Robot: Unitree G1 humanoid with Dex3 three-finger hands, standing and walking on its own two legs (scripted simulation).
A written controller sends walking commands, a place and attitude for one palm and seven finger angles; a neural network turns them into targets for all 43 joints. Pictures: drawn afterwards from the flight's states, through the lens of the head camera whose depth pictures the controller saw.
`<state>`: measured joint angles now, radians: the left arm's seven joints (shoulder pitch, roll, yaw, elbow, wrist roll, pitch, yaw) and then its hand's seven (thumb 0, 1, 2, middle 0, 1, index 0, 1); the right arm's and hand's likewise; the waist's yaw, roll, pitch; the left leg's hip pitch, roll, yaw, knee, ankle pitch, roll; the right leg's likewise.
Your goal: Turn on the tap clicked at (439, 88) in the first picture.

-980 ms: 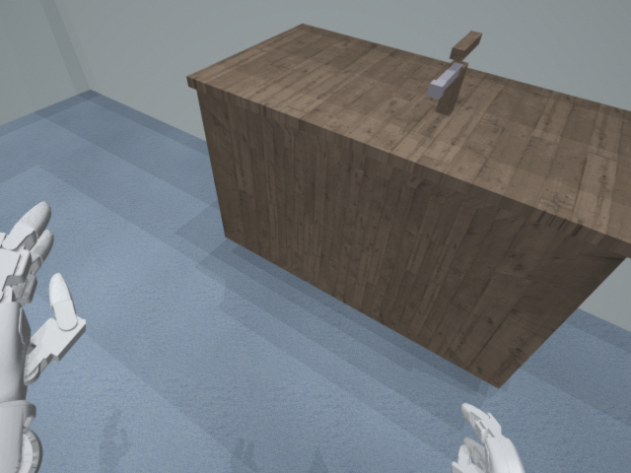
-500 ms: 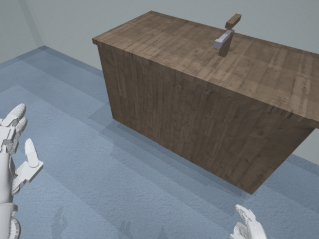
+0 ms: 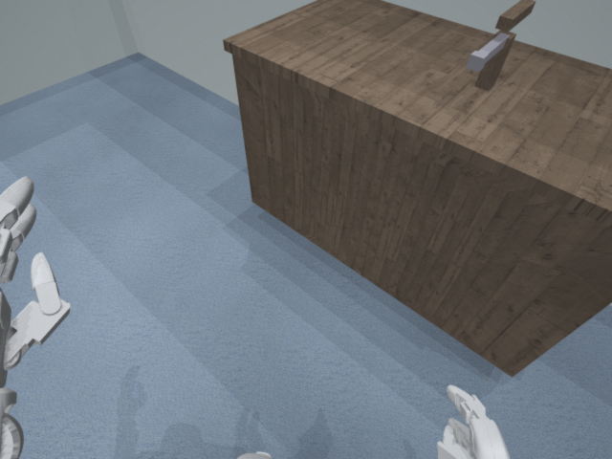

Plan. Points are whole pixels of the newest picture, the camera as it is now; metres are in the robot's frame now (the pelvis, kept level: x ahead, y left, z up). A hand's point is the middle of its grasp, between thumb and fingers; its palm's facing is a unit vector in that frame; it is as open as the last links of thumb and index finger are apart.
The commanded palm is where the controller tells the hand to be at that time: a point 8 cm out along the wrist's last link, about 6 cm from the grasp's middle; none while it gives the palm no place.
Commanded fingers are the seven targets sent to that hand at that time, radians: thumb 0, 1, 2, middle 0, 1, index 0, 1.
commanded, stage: walk around to get in front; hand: left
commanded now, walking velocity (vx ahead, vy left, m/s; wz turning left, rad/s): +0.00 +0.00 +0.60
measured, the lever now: (476, 61) +0.83 -0.30 +0.12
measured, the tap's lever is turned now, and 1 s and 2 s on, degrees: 0 0 0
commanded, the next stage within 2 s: none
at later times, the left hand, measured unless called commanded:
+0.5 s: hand out of the picture +0.07 +0.26 +0.18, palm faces +0.65 -0.61 -0.45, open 7.4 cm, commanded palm +0.02 +0.28 +0.19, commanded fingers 0.00 0.90 0.90 -0.20 -0.30 -0.20 -0.30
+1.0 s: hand out of the picture -0.08 +0.25 +0.19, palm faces +0.82 -0.41 -0.41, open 7.4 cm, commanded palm -0.15 +0.25 +0.19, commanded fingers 0.00 0.90 0.90 -0.20 -0.30 -0.20 -0.30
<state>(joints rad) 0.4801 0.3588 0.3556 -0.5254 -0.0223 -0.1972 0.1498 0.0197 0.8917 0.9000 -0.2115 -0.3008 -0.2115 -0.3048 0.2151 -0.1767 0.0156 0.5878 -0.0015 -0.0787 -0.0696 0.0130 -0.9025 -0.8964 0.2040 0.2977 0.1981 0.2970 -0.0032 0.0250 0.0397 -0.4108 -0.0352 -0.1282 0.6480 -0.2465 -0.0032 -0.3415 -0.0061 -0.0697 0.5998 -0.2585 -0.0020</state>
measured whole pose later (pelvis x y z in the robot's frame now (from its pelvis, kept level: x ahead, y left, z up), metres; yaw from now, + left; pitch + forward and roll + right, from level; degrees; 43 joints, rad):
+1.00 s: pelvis -0.10 -0.07 +0.01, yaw +39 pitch -1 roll -1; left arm 0.49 0.39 0.36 -0.56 -0.04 -0.18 0.15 0.02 0.89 0.90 -0.21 -0.30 -0.21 -0.30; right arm 0.23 -0.16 0.01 0.57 0.00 -0.10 -0.04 0.01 -0.90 -0.90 0.20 0.30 0.20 0.30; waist -0.02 -0.01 0.04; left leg -0.29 0.02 -0.05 0.54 -0.23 -0.02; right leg -0.44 -0.04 -0.07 0.93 -0.45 0.08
